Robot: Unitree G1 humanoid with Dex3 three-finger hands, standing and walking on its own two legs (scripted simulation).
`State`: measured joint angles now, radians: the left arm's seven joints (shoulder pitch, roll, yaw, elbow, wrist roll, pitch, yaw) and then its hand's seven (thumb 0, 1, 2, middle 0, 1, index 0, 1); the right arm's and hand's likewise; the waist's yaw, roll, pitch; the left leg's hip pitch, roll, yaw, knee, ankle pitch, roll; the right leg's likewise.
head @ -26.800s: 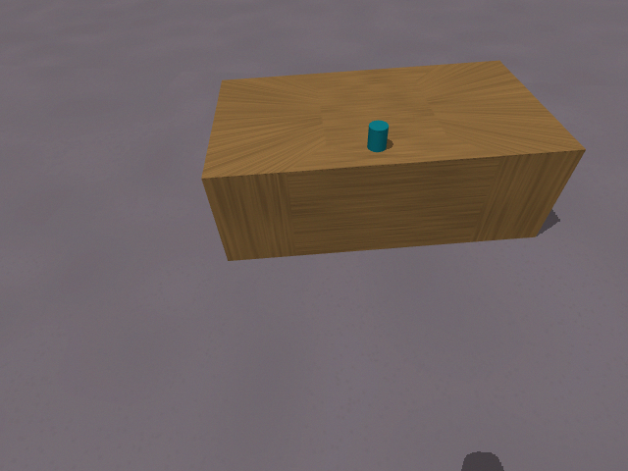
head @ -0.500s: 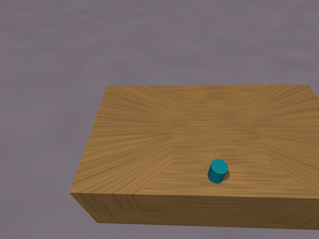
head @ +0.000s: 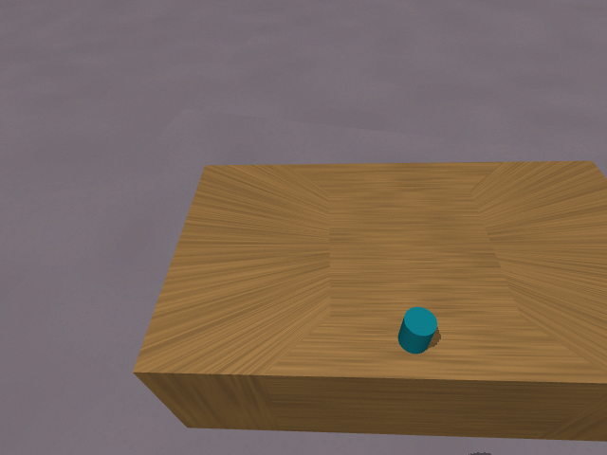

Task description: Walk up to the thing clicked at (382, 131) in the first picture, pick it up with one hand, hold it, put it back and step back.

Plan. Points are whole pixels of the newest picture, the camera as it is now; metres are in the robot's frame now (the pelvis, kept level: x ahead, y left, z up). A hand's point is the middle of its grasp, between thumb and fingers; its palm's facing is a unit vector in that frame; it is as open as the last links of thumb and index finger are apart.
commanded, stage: stand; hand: right
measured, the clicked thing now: (416, 330) +0.44 -0.21 -0.29
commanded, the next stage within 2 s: step back in 0.52 s
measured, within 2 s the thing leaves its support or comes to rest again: neither
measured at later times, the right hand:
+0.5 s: hand out of the picture +0.05 -0.25 -0.16, palm faces -0.04 +0.94 -0.33, open 7.4 cm
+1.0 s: hand out of the picture -0.04 -0.21 -0.16, palm faces -0.04 +0.90 -0.43, open 7.4 cm
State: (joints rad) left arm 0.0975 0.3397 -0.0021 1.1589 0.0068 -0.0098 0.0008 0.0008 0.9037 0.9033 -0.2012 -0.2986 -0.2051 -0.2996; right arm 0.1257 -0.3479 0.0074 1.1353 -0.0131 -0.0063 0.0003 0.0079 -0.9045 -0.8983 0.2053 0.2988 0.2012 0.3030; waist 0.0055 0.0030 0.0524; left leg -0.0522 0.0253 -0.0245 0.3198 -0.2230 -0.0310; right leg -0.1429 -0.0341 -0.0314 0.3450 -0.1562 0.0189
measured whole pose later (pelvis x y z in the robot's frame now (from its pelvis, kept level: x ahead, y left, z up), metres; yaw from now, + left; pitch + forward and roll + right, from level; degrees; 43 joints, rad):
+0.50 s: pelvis +0.00 +0.00 +0.00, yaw +0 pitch -2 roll +0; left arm 0.11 0.34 0.00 1.15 0.01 -0.01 0.00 0.00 0.90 0.90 -0.20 -0.30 -0.21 -0.30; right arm 0.14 -0.35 0.00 1.14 -0.01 0.00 0.01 0.01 -0.90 -0.90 0.21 0.30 0.20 0.30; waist 0.01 0.00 0.06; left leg -0.06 0.03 -0.02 0.32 -0.22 -0.03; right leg -0.15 -0.03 -0.03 0.34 -0.15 0.02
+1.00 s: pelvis -0.08 +0.06 -0.02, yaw +0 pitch +0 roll -1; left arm 0.00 0.39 0.06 0.90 0.00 0.07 0.03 0.00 0.91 0.90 -0.20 -0.30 -0.20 -0.30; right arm 0.18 -0.35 -0.05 0.94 -0.03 0.04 -0.01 0.01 -0.90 -0.90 0.21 0.30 0.20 0.30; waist -0.03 -0.05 0.19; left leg -0.28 -0.03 0.00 0.60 -0.32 0.05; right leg -0.50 0.12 0.16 1.13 -0.49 -0.01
